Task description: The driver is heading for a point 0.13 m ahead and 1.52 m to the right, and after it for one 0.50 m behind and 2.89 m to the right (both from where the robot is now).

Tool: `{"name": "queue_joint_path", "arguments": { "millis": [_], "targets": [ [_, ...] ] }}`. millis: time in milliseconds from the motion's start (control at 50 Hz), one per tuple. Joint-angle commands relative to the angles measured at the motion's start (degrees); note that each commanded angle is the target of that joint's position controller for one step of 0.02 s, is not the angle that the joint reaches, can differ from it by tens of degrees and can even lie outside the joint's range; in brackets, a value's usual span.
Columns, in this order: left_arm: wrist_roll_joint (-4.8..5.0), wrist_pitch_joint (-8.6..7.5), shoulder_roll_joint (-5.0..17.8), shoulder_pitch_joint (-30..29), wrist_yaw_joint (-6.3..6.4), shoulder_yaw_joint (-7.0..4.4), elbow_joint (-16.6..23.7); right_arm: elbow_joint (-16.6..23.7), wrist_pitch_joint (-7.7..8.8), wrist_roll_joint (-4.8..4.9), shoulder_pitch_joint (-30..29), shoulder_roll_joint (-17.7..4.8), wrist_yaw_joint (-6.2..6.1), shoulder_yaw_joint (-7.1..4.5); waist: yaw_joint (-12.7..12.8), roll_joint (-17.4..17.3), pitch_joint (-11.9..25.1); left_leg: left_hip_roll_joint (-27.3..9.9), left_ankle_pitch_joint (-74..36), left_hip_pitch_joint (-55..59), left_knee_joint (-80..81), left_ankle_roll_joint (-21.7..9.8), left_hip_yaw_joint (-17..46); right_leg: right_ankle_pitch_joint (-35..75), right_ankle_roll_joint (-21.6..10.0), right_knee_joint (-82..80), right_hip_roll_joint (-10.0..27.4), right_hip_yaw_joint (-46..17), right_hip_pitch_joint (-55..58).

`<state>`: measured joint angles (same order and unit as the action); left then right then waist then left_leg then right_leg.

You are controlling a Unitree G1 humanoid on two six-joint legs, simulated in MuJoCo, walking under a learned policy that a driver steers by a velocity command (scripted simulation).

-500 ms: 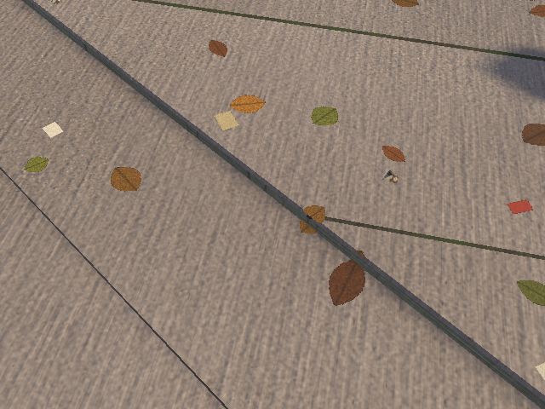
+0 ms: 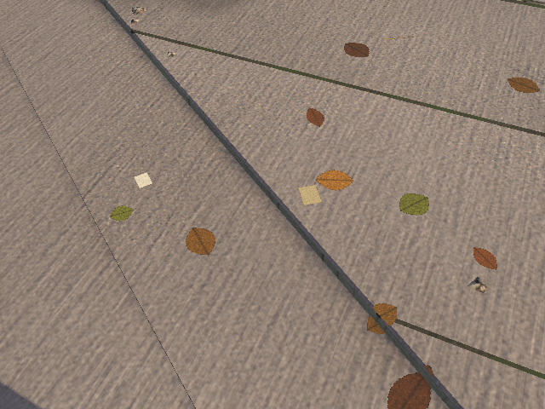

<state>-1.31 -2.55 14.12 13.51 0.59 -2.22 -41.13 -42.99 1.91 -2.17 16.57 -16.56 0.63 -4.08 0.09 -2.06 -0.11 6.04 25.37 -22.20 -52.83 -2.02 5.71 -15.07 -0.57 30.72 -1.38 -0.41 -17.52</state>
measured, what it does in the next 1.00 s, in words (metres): walks ahead, turning right: left foot, then right foot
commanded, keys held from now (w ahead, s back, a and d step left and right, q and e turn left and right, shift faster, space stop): e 0.94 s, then w+e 0.06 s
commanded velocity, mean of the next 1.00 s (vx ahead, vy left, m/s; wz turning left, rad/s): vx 0.05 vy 0.00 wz -0.46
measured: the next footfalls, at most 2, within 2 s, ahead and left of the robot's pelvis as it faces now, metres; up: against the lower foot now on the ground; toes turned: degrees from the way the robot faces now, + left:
left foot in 0.18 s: +0.13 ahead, +0.12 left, -0.03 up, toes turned -10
right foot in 0.56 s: +0.13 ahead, -0.11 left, +0.00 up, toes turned -20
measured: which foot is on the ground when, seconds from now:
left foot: up 0.00-0.16, down 0.18-0.56, up 0.58-1.00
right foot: down 0.00-0.22, up 0.24-0.54, down 0.56-1.00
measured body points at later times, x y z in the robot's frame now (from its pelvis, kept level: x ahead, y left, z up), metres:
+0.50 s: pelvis +0.08 +0.01 -0.02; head +0.12 +0.01 +0.43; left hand +0.28 +0.24 -0.13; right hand +0.13 -0.27 -0.13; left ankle +0.09 +0.12 -0.76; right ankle +0.08 -0.10 -0.70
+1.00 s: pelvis +0.10 +0.00 +0.00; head +0.13 -0.01 +0.45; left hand +0.34 +0.19 -0.11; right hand +0.10 -0.30 -0.10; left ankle +0.18 +0.10 -0.72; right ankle +0.09 -0.10 -0.73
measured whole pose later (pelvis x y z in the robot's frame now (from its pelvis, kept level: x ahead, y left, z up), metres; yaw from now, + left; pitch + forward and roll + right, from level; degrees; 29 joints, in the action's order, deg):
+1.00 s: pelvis +0.10 +0.00 +0.00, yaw -32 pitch +1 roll +0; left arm -1.4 4.2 17.1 13.7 -0.7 -4.8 -39.6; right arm -38.3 -2.5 -0.7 9.7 -15.3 -1.4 -1.8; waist 2.5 0.7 -2.9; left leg 2.4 23.1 -20.1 -38.2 1.8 4.4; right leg -11.5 -3.6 31.0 -8.5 -9.8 -19.5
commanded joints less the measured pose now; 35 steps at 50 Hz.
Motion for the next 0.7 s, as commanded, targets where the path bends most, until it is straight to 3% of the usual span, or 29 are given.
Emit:
{"name": "queue_joint_path", "arguments": {
  "millis": [20, 60, 120, 140, 180, 200, 220, 240, 260, 280, 300, 320, 340, 420, 500, 540, 560, 580, 600, 620, 640, 660, 700],
  "targets": [
    [0.41, -0.58, 7.19, 0.10, -0.68, -1.87, 1.00, 3.42, 0.11, -0.10, 1.16, -1.43, 0.63, 0.48, -1.40, 8.98, 2.01, -3.31, -2.41, -6.31, 2.05, 2.88, -3.85, 42.99, -11.18, -10.01, 11.25, -13.73, 10.27],
    [0.65, -0.02, 8.36, 0.68, -0.80, -2.56, -0.33, 4.41, -0.37, 0.82, -2.00, -0.13, 0.84, 1.42, -0.75, 10.45, 2.90, -2.62, -6.86, -1.63, 10.27, 3.78, -4.77, 45.43, -9.79, -8.93, 8.39, -10.62, 9.00],
    [0.96, 1.39, 10.20, 1.83, -0.44, -3.81, -0.78, 5.40, -0.90, 1.68, -5.21, -1.14, -0.05, 1.80, 0.50, 11.40, 4.56, -2.17, -13.81, 3.24, 19.33, 3.50, -4.11, 38.32, -8.15, -6.78, 7.76, -12.59, 8.90],
    [1.04, 1.88, 10.34, 1.96, -0.29, -4.06, -0.68, 5.64, -0.94, 1.78, -5.63, -1.51, -0.55, 1.79, 0.57, 11.05, 4.70, -2.42, -15.86, 5.41, 22.26, 3.23, -3.62, 34.54, -7.55, -5.74, 7.73, -14.00, 8.09],
    [1.79, 2.86, 10.31, 0.57, -0.02, -4.37, -0.04, 5.09, -0.61, 1.54, -3.54, -1.65, -1.77, 1.64, -1.80, 7.89, 4.37, -3.05, -23.96, 13.93, 32.43, 2.53, -4.13, 22.56, -5.22, -1.32, 5.68, -15.82, 3.44],
    [2.10, 2.89, 8.28, 1.47, -0.03, -3.96, 0.27, 4.99, -0.13, 0.73, -2.98, -4.16, -2.34, 0.93, -1.42, 3.47, 5.21, -7.39, -26.91, 20.09, 32.39, 1.89, -1.23, 11.88, -3.11, 3.68, 2.74, -14.77, -1.64],
    [2.39, 2.80, 4.42, 5.00, -0.06, -3.06, 1.04, 5.55, -0.23, 0.01, -1.24, -7.85, -2.86, -0.02, -0.82, -8.69, 8.80, -20.38, -40.34, 30.24, 30.14, -1.24, 8.86, -8.68, -0.61, 14.88, -1.43, -9.66, -9.95],
    [1.07, 3.19, 2.65, 6.72, 0.47, -2.39, 0.34, 7.16, -0.34, 0.33, -1.48, -6.68, -3.24, 1.08, -0.95, -10.03, 6.39, -27.49, -56.98, 31.59, 28.18, -3.73, 13.48, -27.00, -0.38, 25.81, -3.92, -4.98, -17.86],
    [1.10, 3.22, 6.16, 10.51, 0.71, -3.29, 1.48, 5.96, -1.14, 0.76, 2.01, -9.72, -3.32, -0.27, -1.19, -14.06, 10.02, -32.67, -63.85, 30.04, 26.71, -12.33, 14.33, -28.00, -0.07, 32.38, -3.61, 0.10, -17.83],
    [0.26, 3.79, 8.23, 6.96, 0.87, -3.60, 1.19, 5.66, -1.33, 1.11, 1.87, -7.26, -3.24, -0.06, -2.10, -10.82, 8.04, -31.16, -57.23, 26.61, 28.99, -14.14, 15.44, -24.27, 0.35, 38.23, -0.97, 0.55, -19.76],
    [-0.29, 4.41, 8.24, 3.34, 0.66, -3.77, 1.04, 5.60, -1.23, 1.48, -0.71, -4.24, -3.14, 0.91, -1.56, -7.27, 2.34, -26.49, -52.54, 20.15, 31.29, -12.21, 9.57, -20.08, 1.36, 39.73, 0.00, -1.18, -18.94],
    [0.02, 5.07, 7.65, 2.85, 0.17, -3.83, 0.65, 6.62, -1.59, 0.82, -4.81, -3.08, -3.16, 1.34, 0.07, -6.96, 1.38, -22.79, -47.92, 17.41, 32.37, -9.92, 5.60, -17.20, 2.53, 39.83, 0.30, -0.79, -17.80],
    [0.29, 5.77, 7.28, 2.99, -0.54, -3.76, 0.88, 6.69, -1.59, 0.60, -5.66, -3.52, -3.40, 1.37, 0.69, -8.32, 0.74, -21.87, -50.58, 16.72, 32.38, -9.23, 3.21, -15.26, 3.04, 39.06, 0.15, -0.21, -17.46],
    [0.50, 6.82, 4.78, 0.05, -2.15, -2.67, 3.22, 5.50, -1.23, 0.56, -4.44, -4.70, -3.06, 0.54, 0.78, -7.76, 1.58, -21.54, -45.61, 16.33, 32.59, -8.76, -0.93, -11.71, 2.58, 29.38, 1.18, 1.03, -14.38],
    [0.71, 6.60, 4.93, -2.15, -2.65, -2.25, 5.55, 5.30, -1.26, 0.54, -3.89, -6.22, -2.30, -0.08, 0.09, -9.66, 2.51, -22.27, -43.77, 13.73, 30.13, -7.93, -3.63, -11.58, -0.41, 17.15, 0.38, 5.40, -5.45],
    [0.59, 5.80, 4.87, -0.12, -2.70, -2.21, 5.68, 5.13, -1.79, 1.17, -3.84, -7.18, -2.32, -0.47, 1.96, -7.53, 2.96, -21.11, -38.29, 10.90, 24.53, -5.37, -6.03, -4.19, -1.86, 5.48, -1.32, 6.79, 2.10],
    [0.18, 4.88, 6.83, 1.52, -2.53, -2.62, 5.57, 4.57, -1.93, 1.00, -1.46, -7.16, -2.36, -0.60, 2.82, -2.24, 4.23, -18.33, -30.52, 6.65, 17.53, -2.12, -8.63, 2.39, -3.11, -2.51, -0.38, 0.99, 8.80],
    [-0.49, 4.23, 17.67, 3.03, -2.01, -5.22, 7.16, 8.97, -2.41, 1.82, -1.72, -3.07, -2.07, 0.57, 2.98, 20.80, 6.25, -7.48, -3.69, -9.33, -0.44, 4.01, -15.27, 16.90, -11.11, -10.63, 18.50, -28.11, 16.27],
    [0.92, 4.38, 16.91, 8.07, -1.72, -5.52, 6.08, 9.49, -3.71, 0.58, -6.28, -4.13, -2.57, 0.46, 6.83, 17.24, 9.47, -4.33, 13.73, -10.97, -12.03, 3.78, -5.34, 30.10, -18.46, -11.39, 23.35, -35.05, 14.66],
    [0.95, 4.61, 14.96, 6.82, -1.18, -4.84, 5.90, 9.06, -4.21, 0.83, -5.79, -3.77, -2.30, 0.47, 4.94, 11.56, 6.57, -5.72, 10.53, -11.99, -16.96, 3.71, -2.27, 27.52, -19.57, -10.48, 21.24, -29.26, 12.55],
    [0.77, 4.96, 12.34, 2.98, -0.62, -4.10, 6.01, 8.18, -4.10, 1.21, -5.57, -3.76, -2.10, 0.54, 2.95, 7.53, 1.85, -7.15, 5.27, -12.19, -16.25, 3.62, -1.92, 22.16, -17.67, -10.54, 17.81, -24.18, 8.37],
    [0.90, 5.33, 10.83, -0.95, -0.20, -3.61, 6.56, 8.00, -3.80, 1.15, -5.62, -4.07, -2.12, 0.34, 1.05, 6.76, -0.34, -8.11, 1.48, -11.53, -12.28, 3.57, -2.07, 17.67, -14.58, -11.29, 13.80, -20.63, 6.41],
    [1.12, 5.57, 9.40, -3.88, -0.22, -3.24, 7.20, 6.34, -3.95, 0.01, -2.57, -5.05, -1.91, 0.04, -0.46, 7.27, 1.38, -6.86, -2.41, -7.88, -10.93, 4.31, -3.68, 21.29, -12.95, -10.72, 9.89, -16.68, 5.87]
  ]
}}
Keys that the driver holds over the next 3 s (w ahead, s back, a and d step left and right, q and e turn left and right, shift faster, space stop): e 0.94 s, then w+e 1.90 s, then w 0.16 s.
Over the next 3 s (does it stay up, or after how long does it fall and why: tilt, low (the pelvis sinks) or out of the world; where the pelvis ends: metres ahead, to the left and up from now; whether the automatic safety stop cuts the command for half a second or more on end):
stays up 0.37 -0.95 0.04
